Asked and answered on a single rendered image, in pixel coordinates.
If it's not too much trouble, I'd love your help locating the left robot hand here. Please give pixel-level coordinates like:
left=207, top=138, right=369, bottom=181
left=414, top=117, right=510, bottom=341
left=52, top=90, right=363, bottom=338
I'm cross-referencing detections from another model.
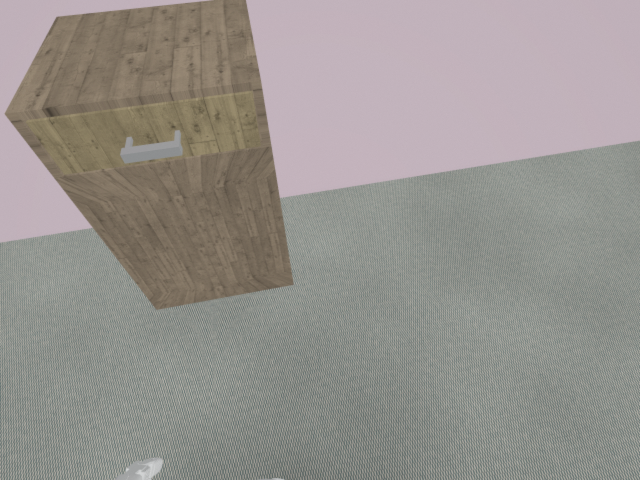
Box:
left=115, top=457, right=163, bottom=480

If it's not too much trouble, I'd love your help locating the handle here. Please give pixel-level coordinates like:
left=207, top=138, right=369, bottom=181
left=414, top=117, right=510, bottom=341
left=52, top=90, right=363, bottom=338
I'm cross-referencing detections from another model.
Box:
left=120, top=130, right=183, bottom=164

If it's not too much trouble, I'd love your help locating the cabinet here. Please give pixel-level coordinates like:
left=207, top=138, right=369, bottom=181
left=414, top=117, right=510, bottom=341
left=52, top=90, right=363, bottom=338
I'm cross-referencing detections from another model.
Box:
left=5, top=0, right=294, bottom=310

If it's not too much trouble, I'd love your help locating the drawer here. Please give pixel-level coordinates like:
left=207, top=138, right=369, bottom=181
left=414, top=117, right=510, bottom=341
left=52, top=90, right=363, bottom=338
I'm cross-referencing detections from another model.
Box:
left=26, top=91, right=261, bottom=175

